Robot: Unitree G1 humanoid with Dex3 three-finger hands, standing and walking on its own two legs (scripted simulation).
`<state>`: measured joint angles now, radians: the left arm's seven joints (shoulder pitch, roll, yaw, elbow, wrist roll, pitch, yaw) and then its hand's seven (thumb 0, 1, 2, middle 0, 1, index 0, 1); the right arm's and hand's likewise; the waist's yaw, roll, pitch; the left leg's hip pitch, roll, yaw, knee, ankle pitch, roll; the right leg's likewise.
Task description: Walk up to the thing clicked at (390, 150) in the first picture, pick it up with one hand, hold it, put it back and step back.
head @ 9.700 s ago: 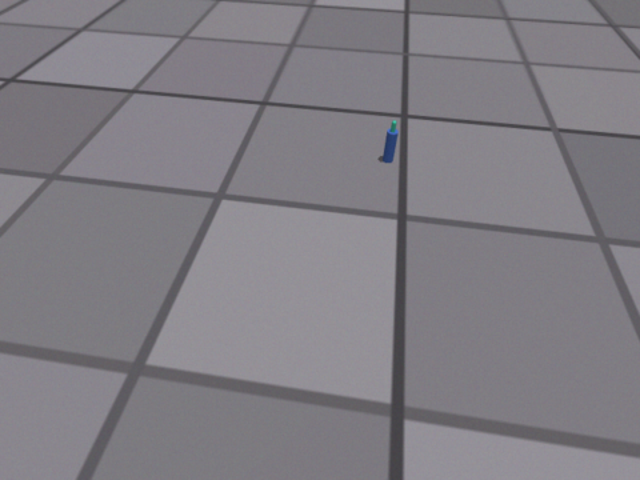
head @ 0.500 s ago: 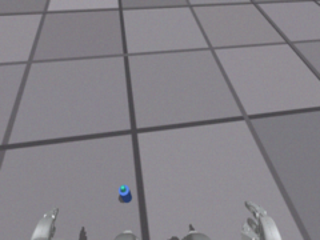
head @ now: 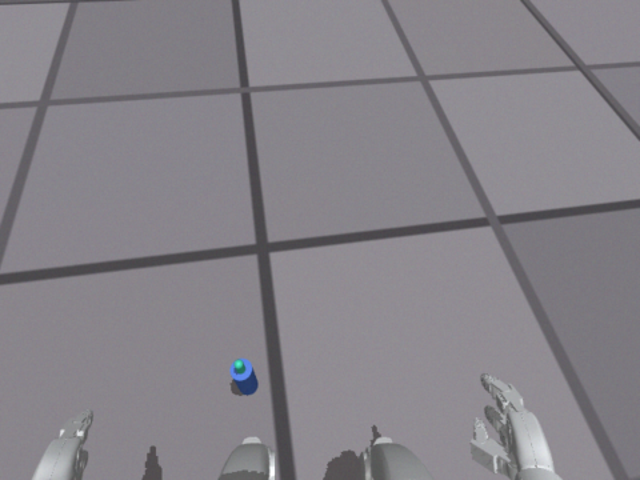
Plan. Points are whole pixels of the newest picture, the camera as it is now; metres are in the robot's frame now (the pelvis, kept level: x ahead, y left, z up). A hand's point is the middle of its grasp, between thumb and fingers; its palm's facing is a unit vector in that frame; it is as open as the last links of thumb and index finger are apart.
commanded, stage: go down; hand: left
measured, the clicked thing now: (243, 375) +0.38 +0.17 -0.58
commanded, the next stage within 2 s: approach in 1.88 s
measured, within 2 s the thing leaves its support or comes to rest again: neither
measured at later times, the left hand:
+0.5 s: hand (119, 403) +0.25 +0.31 -0.20, palm faces +0.03 -0.98 -0.18, open 17.5 cm
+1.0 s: hand (121, 379) +0.30 +0.34 -0.25, palm faces +0.00 -0.99 -0.11, open 17.6 cm
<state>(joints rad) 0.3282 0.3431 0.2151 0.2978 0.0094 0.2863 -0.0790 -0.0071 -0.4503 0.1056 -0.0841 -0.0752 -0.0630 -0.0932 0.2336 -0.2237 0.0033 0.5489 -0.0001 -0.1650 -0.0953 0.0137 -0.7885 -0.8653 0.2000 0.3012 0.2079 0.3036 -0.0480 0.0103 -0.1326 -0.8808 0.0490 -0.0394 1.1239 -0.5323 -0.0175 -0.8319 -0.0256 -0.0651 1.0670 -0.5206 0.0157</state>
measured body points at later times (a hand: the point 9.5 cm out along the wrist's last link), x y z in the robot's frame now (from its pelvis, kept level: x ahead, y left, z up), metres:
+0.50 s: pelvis -0.05 +0.00 -0.13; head +0.11 +0.03 +0.29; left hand +0.25 +0.36 -0.19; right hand +0.11 -0.28 -0.22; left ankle +0.00 +0.12 -0.66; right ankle +0.00 -0.13 -0.66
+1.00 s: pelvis -0.08 +0.00 -0.22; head +0.11 +0.04 +0.19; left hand +0.30 +0.39 -0.24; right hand +0.06 -0.28 -0.32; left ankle +0.00 +0.12 -0.66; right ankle +0.00 -0.13 -0.66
